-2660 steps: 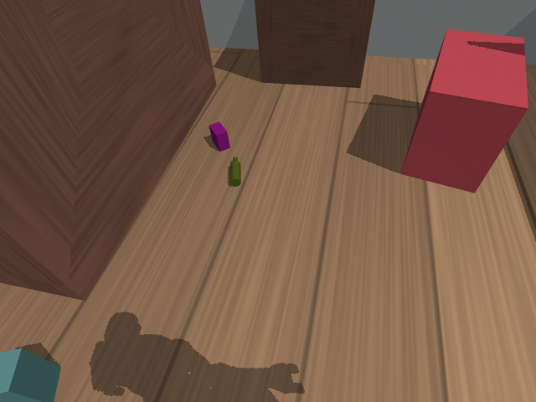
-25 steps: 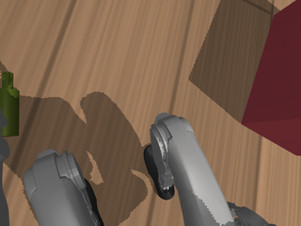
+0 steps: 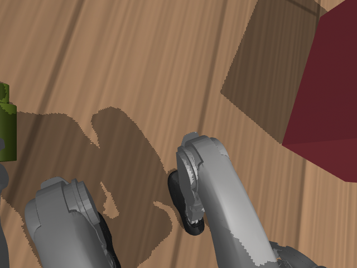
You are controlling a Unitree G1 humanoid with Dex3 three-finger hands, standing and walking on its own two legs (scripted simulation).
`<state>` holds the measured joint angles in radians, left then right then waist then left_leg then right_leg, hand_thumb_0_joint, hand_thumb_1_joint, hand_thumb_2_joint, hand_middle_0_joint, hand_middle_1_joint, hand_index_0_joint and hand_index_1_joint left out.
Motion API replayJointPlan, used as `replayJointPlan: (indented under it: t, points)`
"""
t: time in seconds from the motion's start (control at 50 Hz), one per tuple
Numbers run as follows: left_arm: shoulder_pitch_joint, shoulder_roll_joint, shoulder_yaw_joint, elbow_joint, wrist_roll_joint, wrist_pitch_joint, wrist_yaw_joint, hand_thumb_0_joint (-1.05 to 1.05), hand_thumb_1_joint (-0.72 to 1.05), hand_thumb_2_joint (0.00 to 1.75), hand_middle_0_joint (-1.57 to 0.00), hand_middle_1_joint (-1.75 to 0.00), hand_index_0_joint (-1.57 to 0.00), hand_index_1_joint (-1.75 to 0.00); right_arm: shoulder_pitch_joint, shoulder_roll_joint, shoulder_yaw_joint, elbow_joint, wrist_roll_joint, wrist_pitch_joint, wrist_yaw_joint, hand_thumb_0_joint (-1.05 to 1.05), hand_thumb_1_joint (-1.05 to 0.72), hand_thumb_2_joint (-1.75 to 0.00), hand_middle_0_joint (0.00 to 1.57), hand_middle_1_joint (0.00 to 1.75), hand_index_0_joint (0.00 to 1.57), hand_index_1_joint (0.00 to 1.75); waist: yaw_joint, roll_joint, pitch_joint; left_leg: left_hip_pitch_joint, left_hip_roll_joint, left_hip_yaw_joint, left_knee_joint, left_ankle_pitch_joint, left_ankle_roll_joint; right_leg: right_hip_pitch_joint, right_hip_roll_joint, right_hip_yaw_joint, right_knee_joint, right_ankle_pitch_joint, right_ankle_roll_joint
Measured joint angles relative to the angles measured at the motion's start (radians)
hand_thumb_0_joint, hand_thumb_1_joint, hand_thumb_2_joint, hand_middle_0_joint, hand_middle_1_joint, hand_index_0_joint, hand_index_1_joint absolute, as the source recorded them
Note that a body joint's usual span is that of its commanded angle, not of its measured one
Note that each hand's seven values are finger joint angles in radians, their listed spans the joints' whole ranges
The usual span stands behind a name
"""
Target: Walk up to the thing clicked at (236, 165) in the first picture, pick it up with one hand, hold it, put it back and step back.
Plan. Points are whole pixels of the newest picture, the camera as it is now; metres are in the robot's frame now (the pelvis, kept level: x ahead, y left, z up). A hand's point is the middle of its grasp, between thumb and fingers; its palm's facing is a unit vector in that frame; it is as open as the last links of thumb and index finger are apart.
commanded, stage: rise first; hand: left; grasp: from above
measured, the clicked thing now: (2, 122) +0.48 +0.31 -0.31
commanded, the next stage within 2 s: none
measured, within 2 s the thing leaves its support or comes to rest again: neither
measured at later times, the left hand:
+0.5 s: hand out of the picture +0.41 +0.34 -0.21, palm faces +0.05 -0.45 -0.89, open 13.6 cm
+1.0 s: hand out of the picture +0.41 +0.34 -0.21, palm faces +0.05 -0.46 -0.89, open 13.4 cm
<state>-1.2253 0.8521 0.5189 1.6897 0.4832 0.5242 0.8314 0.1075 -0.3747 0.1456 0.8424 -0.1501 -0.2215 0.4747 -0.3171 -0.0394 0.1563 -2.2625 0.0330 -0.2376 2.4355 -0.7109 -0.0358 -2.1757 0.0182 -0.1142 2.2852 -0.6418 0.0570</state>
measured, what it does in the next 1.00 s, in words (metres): stands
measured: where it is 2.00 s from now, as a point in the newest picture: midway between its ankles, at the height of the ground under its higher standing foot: (149, 234)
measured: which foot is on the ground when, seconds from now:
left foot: down 0.00-1.00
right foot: down 0.00-1.00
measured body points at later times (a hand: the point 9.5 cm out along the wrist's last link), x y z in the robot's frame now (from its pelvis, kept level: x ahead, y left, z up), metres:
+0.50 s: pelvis +0.00 +0.00 +0.00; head +0.28 +0.08 +0.34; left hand +0.41 +0.36 -0.16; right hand +0.01 -0.27 -0.08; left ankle +0.07 +0.14 -0.30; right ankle +0.12 -0.13 -0.30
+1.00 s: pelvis +0.00 +0.00 +0.00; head +0.28 +0.08 +0.34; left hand +0.41 +0.36 -0.16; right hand +0.01 -0.27 -0.08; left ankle +0.07 +0.14 -0.30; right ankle +0.12 -0.13 -0.30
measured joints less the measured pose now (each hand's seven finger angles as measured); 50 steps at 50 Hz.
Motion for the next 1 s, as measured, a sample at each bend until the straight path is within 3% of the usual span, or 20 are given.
replayJointPlan:
  t: [0.18, 0.36, 0.58, 0.72, 1.0]
  points:
    - [0.007, -0.002, -0.001, -0.018, -0.025, -0.001, 0.003, 0.0, -0.48, 0.96, -0.14, -1.01, -0.12, -1.03, -0.005, -0.001, 0.007, -0.01, -0.004, 0.001, 0.006, 0.0, -0.94, -0.91, 0.19, 0.3, 0.19, 0.3, -0.006, -0.004, 0.013, 0.006, -0.004, -0.002, 0.002, 0.001, -0.001, 0.008, -0.003, -0.001, 0.003, -0.002, -0.001]
    - [0.007, 0.011, -0.002, 0.006, 0.003, -0.008, 0.0, 0.0, -0.45, 0.93, -0.17, -0.98, -0.15, -1.0, -0.011, -0.005, 0.013, -0.007, -0.005, -0.001, 0.004, 0.0, -0.94, -0.91, 0.19, 0.3, 0.19, 0.3, -0.006, -0.001, 0.01, -0.001, -0.002, -0.003, 0.006, 0.002, -0.001, -0.001, 0.0, -0.002, 0.005, 0.002, -0.001]
    - [0.0, 0.016, -0.002, 0.001, -0.026, -0.009, -0.001, 0.0, -0.45, 0.93, -0.17, -0.97, -0.15, -0.99, -0.01, -0.002, 0.023, -0.004, -0.01, -0.012, 0.003, 0.0, -0.94, -0.91, 0.19, 0.3, 0.19, 0.3, -0.008, -0.007, 0.014, 0.002, -0.003, -0.004, 0.003, 0.001, -0.002, 0.004, -0.002, -0.003, 0.003, 0.0, -0.001]
    - [0.001, 0.009, -0.006, 0.001, 0.002, -0.007, -0.005, 0.0, -0.43, 0.92, -0.18, -0.95, -0.17, -0.98, -0.003, -0.006, 0.018, -0.006, -0.003, -0.009, 0.007, 0.0, -0.94, -0.91, 0.19, 0.3, 0.19, 0.3, -0.006, 0.0, 0.0, -0.004, -0.003, -0.005, 0.006, -0.002, -0.001, -0.001, -0.001, -0.004, 0.002, -0.002, 0.0]
    - [0.011, 0.018, -0.002, 0.007, -0.024, -0.012, 0.006, 0.0, -0.41, 0.9, -0.2, -0.93, -0.19, -0.96, -0.012, -0.006, 0.023, -0.009, -0.012, -0.016, 0.005, 0.0, -0.93, -0.91, 0.19, 0.3, 0.19, 0.3, -0.013, -0.012, 0.021, 0.013, -0.004, -0.007, 0.005, -0.003, -0.004, 0.013, -0.003, -0.006, 0.005, -0.004, -0.003]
